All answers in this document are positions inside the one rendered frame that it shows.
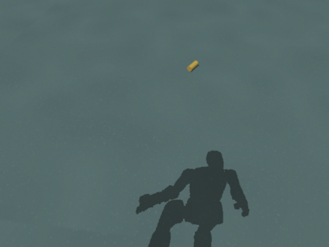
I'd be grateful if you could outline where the can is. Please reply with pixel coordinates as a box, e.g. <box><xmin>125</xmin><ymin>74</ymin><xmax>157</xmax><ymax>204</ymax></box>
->
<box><xmin>187</xmin><ymin>61</ymin><xmax>198</xmax><ymax>72</ymax></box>

